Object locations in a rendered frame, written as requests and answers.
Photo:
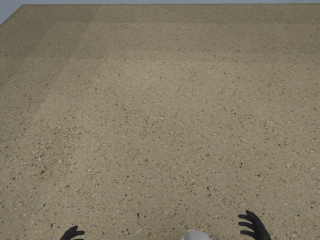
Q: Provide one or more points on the robot left hand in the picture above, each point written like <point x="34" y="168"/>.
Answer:
<point x="71" y="233"/>

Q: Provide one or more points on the robot right thigh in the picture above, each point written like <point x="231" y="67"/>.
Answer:
<point x="195" y="235"/>

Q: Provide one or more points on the robot right hand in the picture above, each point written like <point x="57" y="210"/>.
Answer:
<point x="260" y="233"/>

